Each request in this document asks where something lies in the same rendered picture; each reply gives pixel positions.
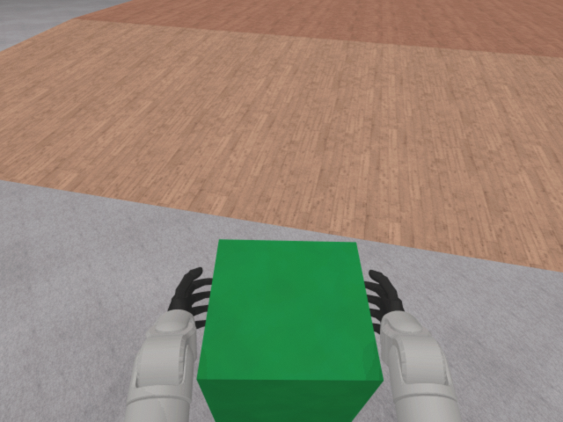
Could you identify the carton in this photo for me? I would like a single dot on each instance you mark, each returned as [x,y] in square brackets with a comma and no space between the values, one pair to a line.
[288,335]

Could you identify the right robot forearm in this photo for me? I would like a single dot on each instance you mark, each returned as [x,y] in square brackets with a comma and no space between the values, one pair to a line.
[421,384]

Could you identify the robot right hand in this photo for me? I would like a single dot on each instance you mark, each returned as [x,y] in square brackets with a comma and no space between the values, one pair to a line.
[389,300]

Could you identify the robot left hand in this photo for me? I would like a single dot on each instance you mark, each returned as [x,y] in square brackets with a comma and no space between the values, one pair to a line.
[184,297]

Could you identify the left robot forearm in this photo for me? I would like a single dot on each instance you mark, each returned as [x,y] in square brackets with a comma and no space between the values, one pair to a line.
[161,384]

